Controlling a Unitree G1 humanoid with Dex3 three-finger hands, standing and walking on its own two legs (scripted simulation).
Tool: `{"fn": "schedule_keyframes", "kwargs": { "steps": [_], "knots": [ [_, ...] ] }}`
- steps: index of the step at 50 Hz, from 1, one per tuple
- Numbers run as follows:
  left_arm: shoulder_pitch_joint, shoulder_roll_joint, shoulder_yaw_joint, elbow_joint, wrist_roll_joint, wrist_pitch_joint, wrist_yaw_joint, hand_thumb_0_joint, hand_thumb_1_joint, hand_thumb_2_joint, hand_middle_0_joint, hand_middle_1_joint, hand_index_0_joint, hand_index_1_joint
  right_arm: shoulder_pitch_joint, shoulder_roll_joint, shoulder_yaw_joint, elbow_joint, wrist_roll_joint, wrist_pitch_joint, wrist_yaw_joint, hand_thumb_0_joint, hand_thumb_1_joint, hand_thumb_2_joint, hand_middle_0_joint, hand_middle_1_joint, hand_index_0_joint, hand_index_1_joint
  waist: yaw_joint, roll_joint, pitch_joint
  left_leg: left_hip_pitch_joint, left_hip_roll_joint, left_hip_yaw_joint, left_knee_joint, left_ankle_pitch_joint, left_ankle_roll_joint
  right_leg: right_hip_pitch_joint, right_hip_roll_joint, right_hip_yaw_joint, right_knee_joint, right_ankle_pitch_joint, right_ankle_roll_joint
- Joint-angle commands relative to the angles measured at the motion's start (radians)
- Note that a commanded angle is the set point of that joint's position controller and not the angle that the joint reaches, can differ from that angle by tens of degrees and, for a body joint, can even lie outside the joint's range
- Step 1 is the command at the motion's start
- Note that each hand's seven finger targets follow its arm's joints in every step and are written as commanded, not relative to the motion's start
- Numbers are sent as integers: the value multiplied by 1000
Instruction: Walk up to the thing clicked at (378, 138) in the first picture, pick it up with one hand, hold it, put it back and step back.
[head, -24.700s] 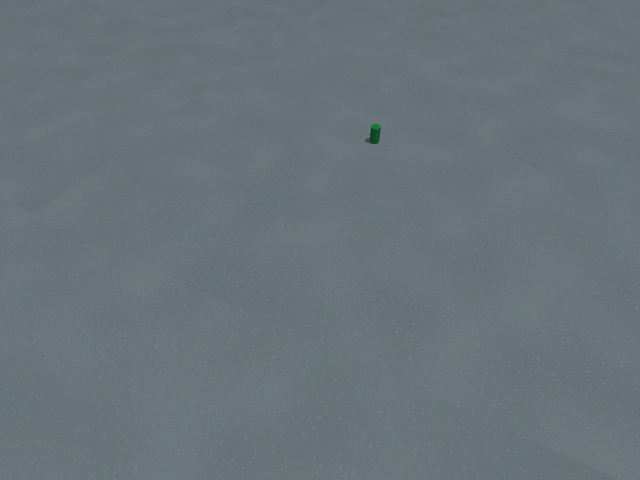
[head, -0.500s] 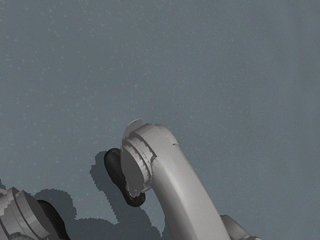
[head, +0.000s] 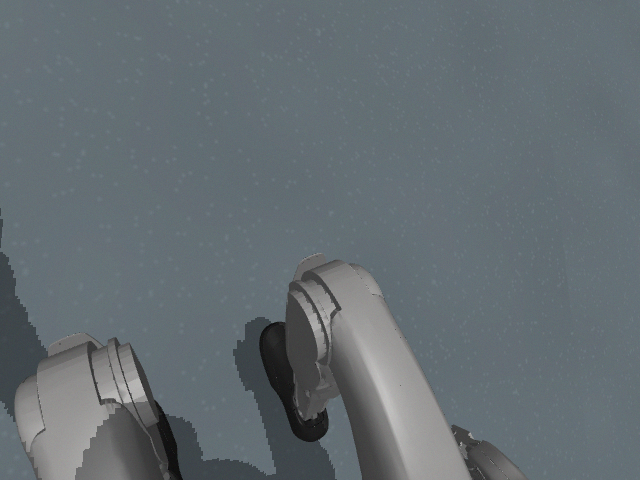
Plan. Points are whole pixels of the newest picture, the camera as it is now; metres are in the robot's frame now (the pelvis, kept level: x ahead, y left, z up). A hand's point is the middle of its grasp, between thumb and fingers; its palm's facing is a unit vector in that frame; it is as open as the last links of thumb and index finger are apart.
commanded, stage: settle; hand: left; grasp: from above
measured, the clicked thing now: out of the picture +0.54 +0.31 -0.21
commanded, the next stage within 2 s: lift in 0.30 s
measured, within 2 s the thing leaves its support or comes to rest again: neither
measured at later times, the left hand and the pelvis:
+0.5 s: hand out of the picture +0.51 +0.30 -0.13, palm faces -0.43 -0.10 -0.90, open 7.4 cm; pelvis -0.01 -0.01 +0.01, yaw +4 degrees
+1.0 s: hand out of the picture +0.44 +0.33 -0.02, palm faces -0.44 -0.13 -0.89, open 7.3 cm; pelvis -0.01 +0.00 +0.09, yaw +8 degrees
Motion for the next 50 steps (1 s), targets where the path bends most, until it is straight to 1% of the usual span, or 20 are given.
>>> {"fn": "schedule_keyframes", "kwargs": {
  "steps": [1,3,5,7,9,11,13,16,18,20,21,24,27,28,32,35,37,45,47,50],
  "knots": [
    [-366,145,2,-181,-16,3,1,0,838,683,-1066,-848,-1124,-790,230,-288,-113,12,17,35,-22,0,-916,-905,199,300,199,300,-43,473,-645,477,3,54,-289,236,-23,349,55,-55,-178,204,-80],
    [-365,111,-9,-175,-13,4,-20,0,854,674,-1080,-838,-1137,-781,238,-286,-122,12,17,46,-31,0,-916,-905,199,300,199,300,-55,454,-641,496,0,48,-295,232,-26,334,49,-54,-181,196,-82],
    [-404,157,6,-243,-2,-1,-30,0,845,706,-1083,-843,-1136,-791,236,-275,-128,6,22,62,-41,0,-915,-905,199,300,199,300,-26,474,-723,520,-2,67,-300,260,-26,387,51,-41,-182,219,-80],
    [-409,160,18,-235,-9,1,-37,0,859,703,-1086,-847,-1141,-791,230,-270,-134,-6,26,75,-52,0,-913,-904,199,300,199,300,-17,467,-740,518,-9,75,-307,251,-26,382,47,-34,-186,203,-83],
    [-404,144,13,-246,-12,-3,-44,0,834,678,-1069,-818,-1124,-763,230,-256,-139,-5,24,88,-63,0,-910,-903,199,300,199,300,-29,445,-750,512,-9,87,-299,246,-21,411,50,-25,-199,200,-80],
    [-438,190,33,-290,-3,-6,-49,0,820,679,-1059,-809,-1113,-755,232,-253,-143,-2,28,100,-77,0,-908,-902,200,300,199,300,-7,459,-790,504,-15,104,-295,261,-20,437,46,-12,-205,210,-82],
    [-440,184,35,-308,-8,-5,-54,0,818,703,-1058,-810,-1108,-760,231,-243,-145,-9,31,111,-86,0,-907,-901,200,300,199,300,0,473,-835,536,-13,107,-297,290,-21,450,44,-2,-202,231,-83],
    [-418,160,27,-270,-13,-5,-67,0,800,695,-1035,-810,-1087,-758,246,-240,-148,1,30,123,-100,0,-904,-900,200,300,199,300,-20,415,-789,487,-18,116,-287,279,-13,474,42,4,-229,230,-79],
    [-438,191,40,-290,-17,-9,-76,0,783,715,-1029,-812,-1078,-763,245,-234,-149,-1,31,132,-109,0,-902,-899,200,300,199,300,-2,417,-815,475,-19,120,-298,268,-10,491,43,13,-233,217,-79],
    [-427,171,34,-276,-24,-8,-89,0,776,625,-1020,-835,-1096,-757,251,-234,-151,1,33,136,-116,0,-933,-912,199,300,199,300,-7,406,-802,475,-21,121,-304,264,-10,482,39,9,-242,206,-79],
    [-409,157,27,-267,-24,-8,-97,0,696,622,-942,-755,-1016,-677,251,-232,-152,0,33,138,-119,0,-888,-894,201,300,200,300,-4,407,-804,483,-21,121,-312,259,-10,480,39,9,-246,200,-79],
    [-371,164,30,-269,-32,-3,-125,0,685,518,-901,-834,-991,-739,253,-235,-162,-5,42,151,-126,0,-921,-908,199,300,199,300,22,422,-822,508,-22,124,-335,255,-12,480,37,11,-255,183,-83],
    [-374,154,27,-307,-57,4,-153,0,639,554,-872,-848,-956,-760,253,-232,-172,-10,48,162,-135,0,-920,-908,199,300,199,300,30,403,-836,512,-22,132,-343,240,-8,494,38,22,-276,170,-83],
    [-373,157,32,-345,-66,4,-160,0,637,548,-869,-848,-954,-758,253,-223,-173,-12,51,167,-137,0,-919,-907,199,300,199,300,48,413,-871,532,-23,135,-358,250,-9,510,38,27,-275,177,-83],
    [-312,131,29,-380,-72,11,-179,0,617,541,-857,-820,-937,-734,251,-224,-193,-18,71,181,-146,0,-918,-907,199,300,199,300,67,403,-850,560,-30,136,-394,244,-10,481,30,26,-299,162,-92],
    [-316,143,41,-486,-81,3,-188,0,580,543,-840,-805,-915,-725,254,-213,-205,-25,84,190,-152,0,-918,-908,199,300,199,300,87,414,-908,594,-33,140,-425,249,-7,509,28,35,-319,168,-91],
    [-272,127,40,-512,-95,6,-194,0,586,519,-827,-815,-910,-727,245,-204,-218,-27,96,193,-155,0,-918,-907,199,300,199,300,110,407,-929,641,-33,142,-454,245,-6,511,25,45,-338,161,-92],
    [-183,40,22,-641,-143,23,-217,0,596,532,-834,-797,-911,-715,228,-176,-263,-16,132,201,-176,0,-912,-905,200,300,199,300,150,415,-968,822,-31,113,-591,264,-7,506,9,63,-403,175,-89],
    [-147,-7,0,-641,-162,27,-229,0,629,525,-856,-802,-937,-716,225,-164,-270,-13,136,201,-181,0,-912,-905,200,300,199,300,151,365,-940,833,-26,115,-620,254,-2,538,12,66,-437,173,-84],
    [-91,-24,-3,-666,-184,27,-248,0,604,505,-831,-797,-914,-709,210,-154,-276,-14,145,200,-193,0,-910,-904,200,300,199,300,166,332,-916,845,-28,110,-677,218,1,588,9,72,-480,155,-80]
  ]
}}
